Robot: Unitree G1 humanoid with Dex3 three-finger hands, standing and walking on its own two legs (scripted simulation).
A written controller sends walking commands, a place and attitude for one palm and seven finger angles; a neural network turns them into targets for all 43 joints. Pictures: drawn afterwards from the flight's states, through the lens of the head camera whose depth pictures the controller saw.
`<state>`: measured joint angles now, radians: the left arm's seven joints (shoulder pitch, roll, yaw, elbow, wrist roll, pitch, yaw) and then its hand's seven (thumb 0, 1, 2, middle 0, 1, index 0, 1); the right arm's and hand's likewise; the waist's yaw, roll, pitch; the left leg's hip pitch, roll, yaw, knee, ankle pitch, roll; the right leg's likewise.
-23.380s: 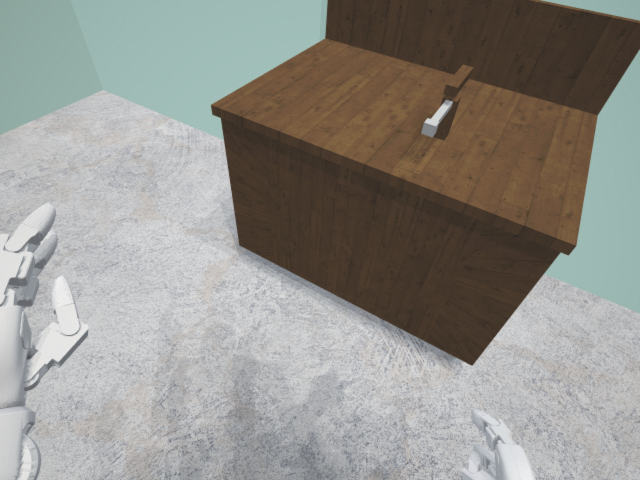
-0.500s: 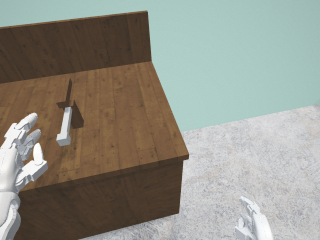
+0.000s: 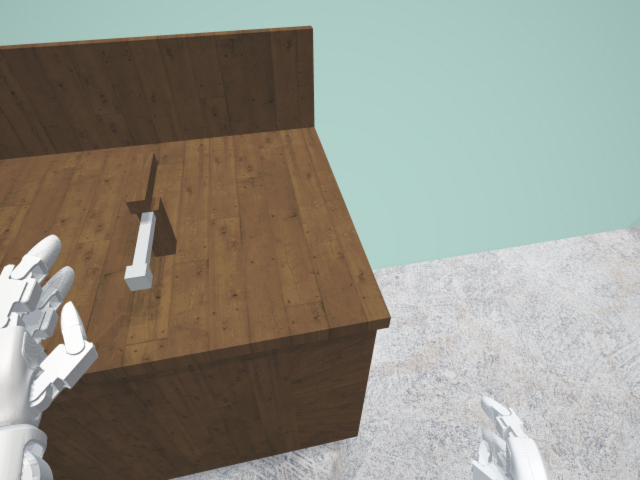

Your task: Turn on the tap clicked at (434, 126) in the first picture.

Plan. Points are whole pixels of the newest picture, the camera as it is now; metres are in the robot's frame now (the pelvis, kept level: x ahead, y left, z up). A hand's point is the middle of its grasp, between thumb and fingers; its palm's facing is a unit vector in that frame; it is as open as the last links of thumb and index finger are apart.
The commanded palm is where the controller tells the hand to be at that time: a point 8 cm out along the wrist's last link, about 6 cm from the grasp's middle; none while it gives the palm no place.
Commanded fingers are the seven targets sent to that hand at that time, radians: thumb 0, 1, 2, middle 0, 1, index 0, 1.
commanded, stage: turn the palm inward beside the body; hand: left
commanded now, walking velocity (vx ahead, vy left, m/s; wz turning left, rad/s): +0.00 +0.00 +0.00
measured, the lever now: (139, 277) +0.36 +0.31 +0.05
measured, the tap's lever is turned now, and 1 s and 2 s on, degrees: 0 0 0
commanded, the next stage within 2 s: reach beside the lever's end, fingers flat in 1.02 s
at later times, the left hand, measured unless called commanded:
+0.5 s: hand (79, 381) +0.17 +0.25 +0.13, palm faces +0.46 -0.88 -0.13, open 7.4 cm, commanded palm +0.12 +0.29 +0.15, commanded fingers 0.00 0.90 0.90 -0.20 -0.30 -0.20 -0.30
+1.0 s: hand (99, 376) +0.17 +0.23 +0.14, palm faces +0.48 -0.87 -0.13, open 7.4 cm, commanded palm +0.12 +0.27 +0.15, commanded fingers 0.00 0.90 0.90 -0.20 -0.30 -0.20 -0.30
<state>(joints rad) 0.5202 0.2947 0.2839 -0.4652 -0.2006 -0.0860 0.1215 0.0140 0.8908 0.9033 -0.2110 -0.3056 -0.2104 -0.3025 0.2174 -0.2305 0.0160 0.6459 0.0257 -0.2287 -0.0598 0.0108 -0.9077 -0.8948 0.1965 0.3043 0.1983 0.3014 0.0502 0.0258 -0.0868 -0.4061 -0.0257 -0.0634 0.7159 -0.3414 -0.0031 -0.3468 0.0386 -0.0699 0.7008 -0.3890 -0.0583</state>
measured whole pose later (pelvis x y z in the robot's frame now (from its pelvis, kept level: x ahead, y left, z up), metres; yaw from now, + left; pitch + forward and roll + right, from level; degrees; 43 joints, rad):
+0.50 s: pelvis -0.01 +0.02 +0.00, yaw +1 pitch +0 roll -1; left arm 0.56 0.23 0.20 -0.52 -0.21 0.07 0.19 0.01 0.90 0.90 -0.21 -0.30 -0.21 -0.30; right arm 0.20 -0.23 0.05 0.63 0.03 -0.20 -0.08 0.01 -0.91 -0.89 0.20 0.30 0.20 0.30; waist 0.06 0.04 -0.07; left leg -0.39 -0.04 -0.06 0.72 -0.33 0.02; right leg -0.32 0.02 -0.07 0.69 -0.37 -0.03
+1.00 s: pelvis -0.01 +0.00 +0.00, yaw +1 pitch +0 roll +0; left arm 0.56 0.22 0.20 -0.52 -0.22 0.07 0.21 0.01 0.90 0.90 -0.21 -0.30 -0.21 -0.30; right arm 0.20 -0.24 0.04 0.64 0.02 -0.21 -0.08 0.01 -0.91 -0.89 0.20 0.30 0.20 0.30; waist 0.06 0.05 -0.07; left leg -0.37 -0.03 -0.08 0.70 -0.33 -0.01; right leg -0.30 0.04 -0.09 0.68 -0.38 -0.06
